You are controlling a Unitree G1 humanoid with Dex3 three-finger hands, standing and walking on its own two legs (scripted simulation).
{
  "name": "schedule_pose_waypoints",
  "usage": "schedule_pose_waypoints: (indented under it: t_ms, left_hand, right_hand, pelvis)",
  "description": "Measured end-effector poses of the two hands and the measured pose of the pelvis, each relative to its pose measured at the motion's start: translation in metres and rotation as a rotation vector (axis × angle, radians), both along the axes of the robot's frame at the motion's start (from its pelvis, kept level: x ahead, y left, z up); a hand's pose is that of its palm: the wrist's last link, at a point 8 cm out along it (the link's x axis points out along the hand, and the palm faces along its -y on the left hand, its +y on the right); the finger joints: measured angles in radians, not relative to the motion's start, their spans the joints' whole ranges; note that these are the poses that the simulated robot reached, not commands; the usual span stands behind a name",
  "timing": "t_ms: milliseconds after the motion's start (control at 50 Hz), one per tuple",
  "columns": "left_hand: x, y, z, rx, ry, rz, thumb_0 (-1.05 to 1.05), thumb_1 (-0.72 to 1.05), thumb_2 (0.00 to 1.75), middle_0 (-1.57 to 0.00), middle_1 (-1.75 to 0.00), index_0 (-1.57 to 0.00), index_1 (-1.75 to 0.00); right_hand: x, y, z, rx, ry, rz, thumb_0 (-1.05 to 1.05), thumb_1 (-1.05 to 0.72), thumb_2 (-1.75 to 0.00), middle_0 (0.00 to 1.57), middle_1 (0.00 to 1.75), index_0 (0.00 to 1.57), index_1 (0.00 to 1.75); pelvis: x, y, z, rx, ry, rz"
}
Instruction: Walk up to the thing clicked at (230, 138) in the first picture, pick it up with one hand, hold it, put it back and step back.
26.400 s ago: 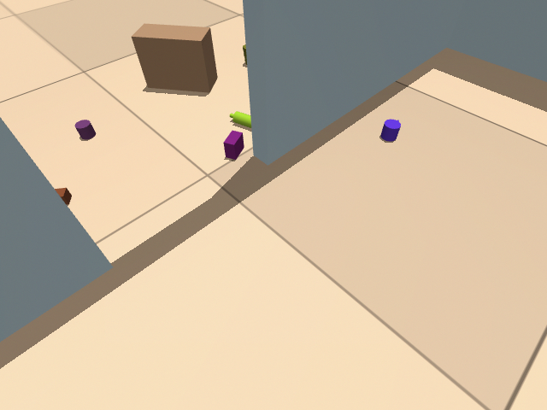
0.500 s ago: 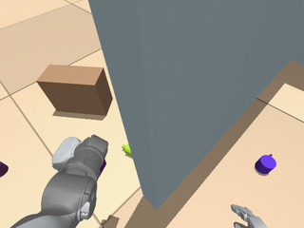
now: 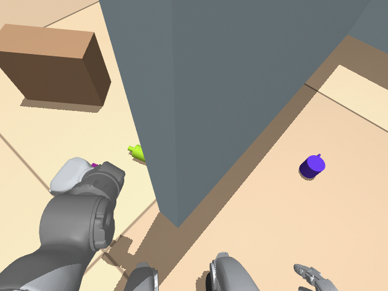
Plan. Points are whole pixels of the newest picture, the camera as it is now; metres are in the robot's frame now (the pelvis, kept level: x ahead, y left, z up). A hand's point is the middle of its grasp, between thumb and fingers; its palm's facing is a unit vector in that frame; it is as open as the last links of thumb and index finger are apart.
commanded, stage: crouch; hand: left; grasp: from above
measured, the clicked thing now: (94, 195) +0.37 +0.24 -0.15
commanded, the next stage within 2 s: lower in 1.48 s
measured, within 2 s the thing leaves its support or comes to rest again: neither
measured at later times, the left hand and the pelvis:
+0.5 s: hand (121, 197) +0.42 +0.21 -0.34, palm faces -0.05 -0.47 -0.88, open 9.2 cm; pelvis -0.06 +0.02 -0.22, yaw -1 degrees
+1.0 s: hand (130, 201) +0.44 +0.20 -0.46, palm faces -0.11 -0.46 -0.88, open 9.3 cm; pelvis -0.05 +0.01 -0.32, yaw -1 degrees
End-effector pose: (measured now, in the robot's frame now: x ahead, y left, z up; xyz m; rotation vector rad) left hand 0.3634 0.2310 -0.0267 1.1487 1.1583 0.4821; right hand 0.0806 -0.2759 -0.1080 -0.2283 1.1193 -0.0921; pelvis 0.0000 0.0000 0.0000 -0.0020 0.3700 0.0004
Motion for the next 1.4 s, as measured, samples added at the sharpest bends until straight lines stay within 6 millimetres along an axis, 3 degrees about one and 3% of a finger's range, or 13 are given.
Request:
schedule_pose_waypoints:
  t_ms: [160, 280, 380, 520, 720, 960, 1180, 1400]
  left_hand:
    - [-0.003, 0.011, -0.109, 0.001, -0.059, 0.091, 0.0, 0.15, 0.36, -0.78, -0.41, -0.77, -0.41]
    - [0.009, 0.007, -0.184, -0.054, -0.123, 0.133, 0.0, 0.14, 0.37, -0.8, -0.36, -0.79, -0.36]
    - [0.026, -0.002, -0.225, -0.063, -0.145, 0.1, 0.0, 0.12, 0.4, -0.82, -0.35, -0.8, -0.37]
    - [0.055, -0.011, -0.264, -0.072, -0.165, 0.093, 0.0, 0.1, 0.42, -0.84, -0.33, -0.82, -0.35]
    - [0.079, -0.024, -0.316, -0.09, -0.137, 0.064, 0.0, 0.1, 0.44, -0.82, -0.35, -0.8, -0.37]
    - [0.077, -0.022, -0.37, -0.055, -0.091, 0.099, 0.0, 0.1, 0.43, -0.78, -0.42, -0.77, -0.44]
    - [0.078, -0.021, -0.398, -0.056, -0.081, 0.112, 0.0, 0.09, 0.44, -0.78, -0.45, -0.77, -0.47]
    - [0.081, -0.021, -0.413, -0.053, -0.074, 0.097, 0.0, 0.06, 0.48, -0.79, -0.45, -0.77, -0.47]
  right_hand:
    - [-0.051, 0.011, -0.088, -0.002, 0.132, 0.044, 0.01, -0.88, -0.89, 0.2, 0.3, 0.2, 0.3]
    - [-0.081, 0.027, -0.158, 0.011, 0.226, 0.028, 0.01, -0.88, -0.9, 0.2, 0.3, 0.2, 0.3]
    - [-0.105, 0.036, -0.2, 0.031, 0.292, 0.003, 0.01, -0.89, -0.9, 0.2, 0.3, 0.2, 0.3]
    - [-0.139, 0.028, -0.243, 0.04, 0.359, -0.057, 0.01, -0.89, -0.9, 0.2, 0.3, 0.2, 0.3]
    - [-0.165, 0.015, -0.276, 0.051, 0.431, -0.117, 0.0, -0.9, -0.9, 0.2, 0.3, 0.2, 0.3]
    - [-0.172, 0.007, -0.309, 0.072, 0.47, -0.104, 0.0, -0.91, -0.9, 0.2, 0.3, 0.2, 0.3]
    - [-0.174, 0.009, -0.334, 0.105, 0.492, -0.061, 0.0, -0.91, -0.9, 0.2, 0.3, 0.2, 0.3]
    - [-0.187, 0.011, -0.338, 0.102, 0.519, -0.049, 0.0, -0.91, -0.9, 0.2, 0.3, 0.2, 0.3]
  pelvis:
    - [-0.034, 0.009, -0.082, -0.019, 0.153, 0.002]
    - [-0.052, 0.014, -0.143, -0.033, 0.211, 0.001]
    - [-0.058, 0.017, -0.182, -0.037, 0.261, 0.0]
    - [-0.058, 0.017, -0.231, -0.03, 0.303, -0.007]
    - [-0.052, 0.011, -0.278, -0.023, 0.337, -0.009]
    - [-0.052, 0.007, -0.315, -0.015, 0.332, -0.011]
    - [-0.056, 0.008, -0.335, -0.025, 0.294, -0.014]
    - [-0.06, 0.009, -0.347, -0.044, 0.267, -0.02]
